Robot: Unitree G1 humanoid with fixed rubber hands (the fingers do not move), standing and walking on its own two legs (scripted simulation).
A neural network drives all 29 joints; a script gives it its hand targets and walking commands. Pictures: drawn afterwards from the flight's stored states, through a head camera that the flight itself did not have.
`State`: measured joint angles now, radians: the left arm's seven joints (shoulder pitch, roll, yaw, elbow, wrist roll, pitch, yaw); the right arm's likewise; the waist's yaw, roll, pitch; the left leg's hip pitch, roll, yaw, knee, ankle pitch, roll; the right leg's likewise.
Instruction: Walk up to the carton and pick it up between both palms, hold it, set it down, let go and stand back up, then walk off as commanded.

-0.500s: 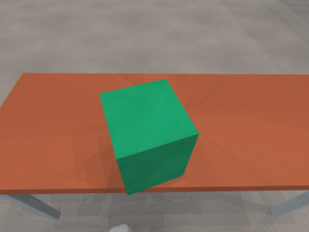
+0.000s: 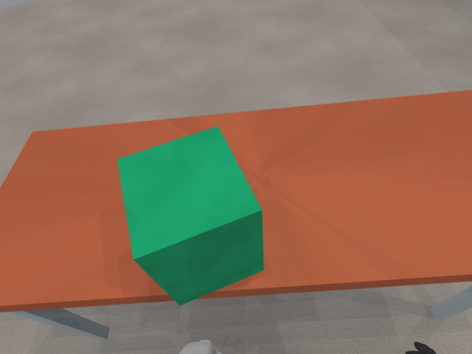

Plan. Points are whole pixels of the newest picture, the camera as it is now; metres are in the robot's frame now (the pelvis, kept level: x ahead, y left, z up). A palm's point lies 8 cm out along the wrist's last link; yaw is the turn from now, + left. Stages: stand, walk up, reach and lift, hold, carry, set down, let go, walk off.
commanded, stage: walk up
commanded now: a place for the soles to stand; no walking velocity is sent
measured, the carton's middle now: (198, 220) +0.34 +0.09 +0.01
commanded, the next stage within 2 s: none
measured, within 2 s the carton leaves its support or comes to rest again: neither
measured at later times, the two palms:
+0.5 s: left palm out of the picture +0.09 +0.35 -0.10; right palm out of the picture +0.13 -0.28 -0.08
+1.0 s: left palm out of the picture +0.10 +0.36 -0.09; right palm out of the picture +0.12 -0.28 -0.09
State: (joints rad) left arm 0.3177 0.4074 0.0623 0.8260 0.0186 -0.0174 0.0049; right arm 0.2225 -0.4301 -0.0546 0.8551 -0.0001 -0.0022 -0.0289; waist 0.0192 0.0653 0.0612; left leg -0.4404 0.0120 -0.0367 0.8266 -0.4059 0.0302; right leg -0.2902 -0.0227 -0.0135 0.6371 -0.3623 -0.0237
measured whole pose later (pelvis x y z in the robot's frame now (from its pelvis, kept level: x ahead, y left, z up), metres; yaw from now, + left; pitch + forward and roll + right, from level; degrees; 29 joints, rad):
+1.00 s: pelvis +0.00 +0.04 -0.01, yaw +0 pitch -1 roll +0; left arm 0.16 0.41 0.04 0.84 0.02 -0.01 -0.01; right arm 0.16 -0.42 -0.05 0.86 0.00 -0.01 0.00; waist 0.02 0.01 0.05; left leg -0.39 0.00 -0.04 0.62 -0.22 -0.01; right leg -0.27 -0.04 -0.01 0.64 -0.36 0.00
